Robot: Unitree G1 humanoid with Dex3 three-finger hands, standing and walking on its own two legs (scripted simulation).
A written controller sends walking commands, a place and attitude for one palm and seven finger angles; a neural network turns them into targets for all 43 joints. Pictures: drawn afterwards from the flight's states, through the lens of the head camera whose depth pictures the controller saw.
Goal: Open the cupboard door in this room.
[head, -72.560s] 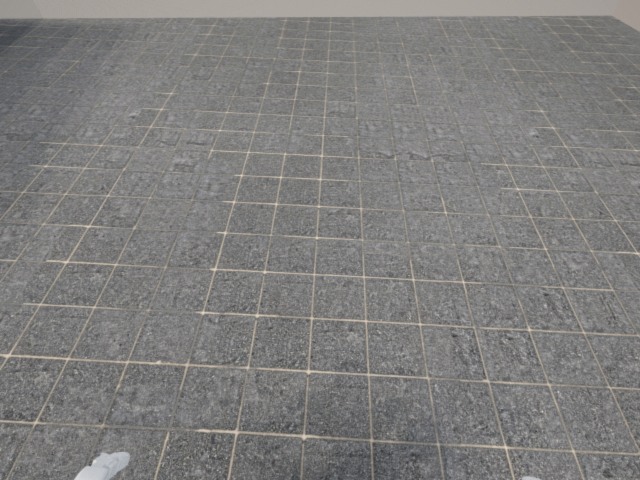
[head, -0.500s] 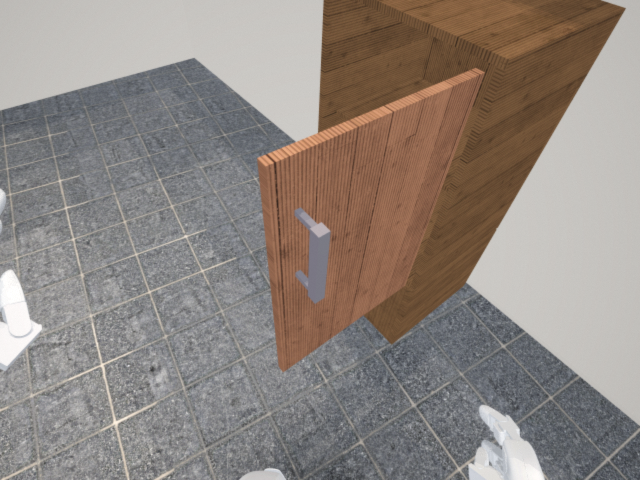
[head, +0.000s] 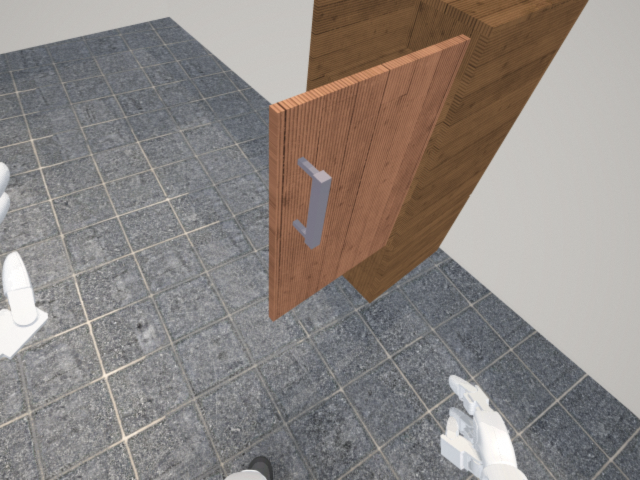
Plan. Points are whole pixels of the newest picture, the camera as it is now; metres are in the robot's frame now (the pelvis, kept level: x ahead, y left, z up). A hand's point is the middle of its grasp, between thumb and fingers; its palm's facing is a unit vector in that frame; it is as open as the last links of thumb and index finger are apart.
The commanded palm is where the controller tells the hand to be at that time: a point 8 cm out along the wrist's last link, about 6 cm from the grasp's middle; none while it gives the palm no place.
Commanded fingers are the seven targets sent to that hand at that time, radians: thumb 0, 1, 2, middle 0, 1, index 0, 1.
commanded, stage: stop stepping back and stand still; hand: left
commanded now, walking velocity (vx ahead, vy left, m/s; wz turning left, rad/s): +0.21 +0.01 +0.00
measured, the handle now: (308, 205) +0.50 +0.06 +0.01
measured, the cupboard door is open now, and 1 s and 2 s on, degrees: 89 89 89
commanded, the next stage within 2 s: let the arm hang, fingers relaxed in 0.80 s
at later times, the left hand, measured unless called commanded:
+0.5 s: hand (44, 445) +0.12 +0.22 +0.15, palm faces +0.45 -0.79 -0.42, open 7.4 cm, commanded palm +0.05 +0.26 +0.17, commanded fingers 0.00 0.90 0.90 -0.20 -0.30 -0.20 -0.30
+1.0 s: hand out of the picture +0.08 +0.22 +0.02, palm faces +0.19 -0.87 -0.46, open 7.4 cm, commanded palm none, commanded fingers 0.00 0.90 0.90 -0.20 -0.30 -0.20 -0.30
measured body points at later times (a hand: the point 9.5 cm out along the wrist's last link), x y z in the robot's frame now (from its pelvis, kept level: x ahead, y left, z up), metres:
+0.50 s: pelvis -0.09 -0.04 -0.02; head -0.11 -0.05 +0.43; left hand +0.09 +0.26 +0.17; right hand +0.04 -0.30 -0.11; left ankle -0.05 +0.08 -0.74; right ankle -0.14 -0.13 -0.74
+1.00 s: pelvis -0.14 -0.03 -0.01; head -0.13 -0.05 +0.44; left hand +0.06 +0.26 +0.05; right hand +0.05 -0.28 -0.11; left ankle -0.10 +0.08 -0.74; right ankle -0.14 -0.13 -0.74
